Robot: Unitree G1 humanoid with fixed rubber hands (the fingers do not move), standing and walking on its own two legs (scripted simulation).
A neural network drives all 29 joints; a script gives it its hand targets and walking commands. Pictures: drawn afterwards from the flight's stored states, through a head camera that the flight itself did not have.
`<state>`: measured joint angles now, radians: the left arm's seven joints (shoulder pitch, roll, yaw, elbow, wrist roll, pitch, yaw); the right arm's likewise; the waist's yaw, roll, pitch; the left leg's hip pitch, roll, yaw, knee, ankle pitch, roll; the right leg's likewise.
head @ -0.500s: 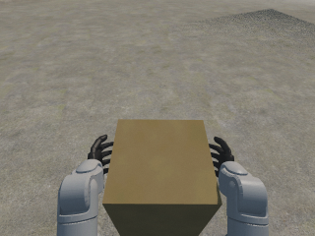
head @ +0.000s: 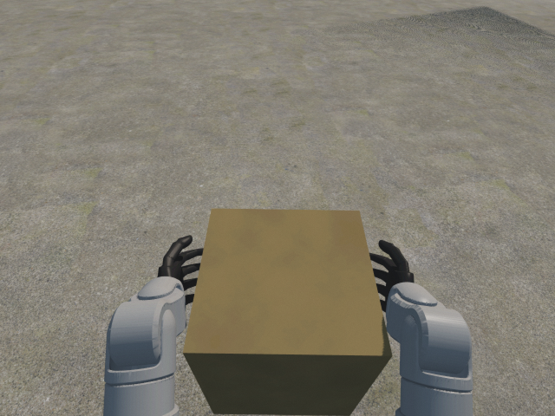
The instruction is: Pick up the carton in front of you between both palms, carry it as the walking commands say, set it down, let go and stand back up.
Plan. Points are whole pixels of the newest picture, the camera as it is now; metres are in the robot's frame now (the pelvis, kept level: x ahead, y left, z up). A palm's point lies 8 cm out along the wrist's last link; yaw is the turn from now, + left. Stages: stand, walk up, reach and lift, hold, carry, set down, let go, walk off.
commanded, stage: carry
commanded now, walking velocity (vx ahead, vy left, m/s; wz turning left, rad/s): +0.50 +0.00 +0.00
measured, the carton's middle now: (283, 316) +0.27 +0.00 +0.02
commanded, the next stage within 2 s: none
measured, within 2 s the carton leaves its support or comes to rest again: neither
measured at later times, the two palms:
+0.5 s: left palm (218, 158) +0.55 +0.13 +0.10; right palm (370, 167) +0.55 -0.17 +0.09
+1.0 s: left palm (216, 143) +0.64 +0.15 +0.08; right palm (352, 146) +0.65 -0.15 +0.08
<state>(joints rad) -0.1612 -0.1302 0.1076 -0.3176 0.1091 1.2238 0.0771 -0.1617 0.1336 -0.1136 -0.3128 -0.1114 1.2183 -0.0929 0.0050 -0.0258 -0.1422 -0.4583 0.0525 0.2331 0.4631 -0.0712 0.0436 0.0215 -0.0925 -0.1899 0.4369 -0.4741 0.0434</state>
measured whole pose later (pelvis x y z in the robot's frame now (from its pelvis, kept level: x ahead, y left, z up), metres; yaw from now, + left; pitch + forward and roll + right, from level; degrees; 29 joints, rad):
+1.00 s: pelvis +0.38 -0.01 +0.01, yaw +1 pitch +4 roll +0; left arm -0.16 -0.13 0.12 -0.19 0.13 1.14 0.06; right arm -0.17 0.13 -0.12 -0.19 -0.14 1.14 -0.07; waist 0.01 0.01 -0.14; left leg -0.18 0.06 0.12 0.53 -0.41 -0.02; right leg -0.34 -0.06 -0.21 0.57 -0.29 -0.03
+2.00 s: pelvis +0.33 +0.00 +0.01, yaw +1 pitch +2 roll +0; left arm -0.23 -0.15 0.19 0.18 0.24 0.74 0.00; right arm -0.24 0.15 -0.19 0.18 -0.25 0.74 -0.02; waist 0.00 0.01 -0.10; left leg -0.21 0.04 0.13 0.53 -0.34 0.00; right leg -0.35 -0.07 -0.21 0.51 -0.19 -0.04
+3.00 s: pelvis +0.30 -0.02 +0.02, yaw +6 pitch -9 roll +0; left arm -0.30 -0.16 0.27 0.31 0.28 0.67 -0.03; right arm -0.30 0.16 -0.24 0.25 -0.29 0.73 -0.01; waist 0.00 0.05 0.07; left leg -0.02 0.00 -0.04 0.44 -0.26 0.00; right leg -0.12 0.00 -0.09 0.40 -0.13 -0.04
